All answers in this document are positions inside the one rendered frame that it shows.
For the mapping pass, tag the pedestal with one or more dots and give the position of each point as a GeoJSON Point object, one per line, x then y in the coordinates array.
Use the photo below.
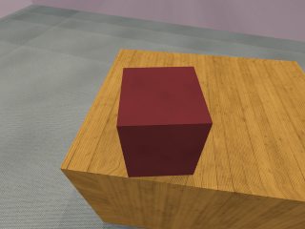
{"type": "Point", "coordinates": [251, 172]}

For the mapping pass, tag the carton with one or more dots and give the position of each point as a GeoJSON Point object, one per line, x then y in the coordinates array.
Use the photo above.
{"type": "Point", "coordinates": [163, 121]}

